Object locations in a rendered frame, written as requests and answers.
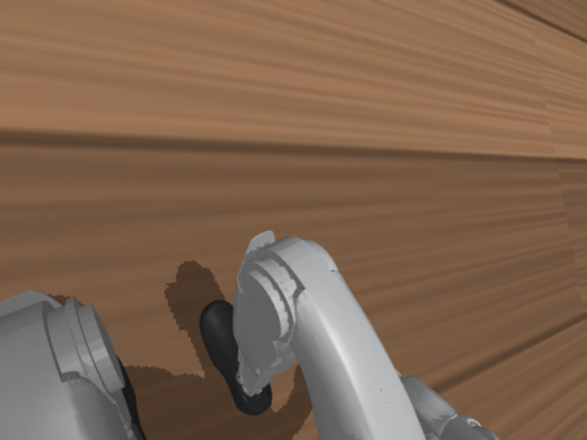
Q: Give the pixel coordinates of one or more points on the right robot foot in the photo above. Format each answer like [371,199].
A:
[216,327]

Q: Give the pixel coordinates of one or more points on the right robot hand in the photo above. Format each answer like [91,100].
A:
[433,412]

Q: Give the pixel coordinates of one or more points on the right robot arm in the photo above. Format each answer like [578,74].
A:
[464,427]

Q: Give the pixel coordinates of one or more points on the left robot foot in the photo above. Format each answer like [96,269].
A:
[130,398]

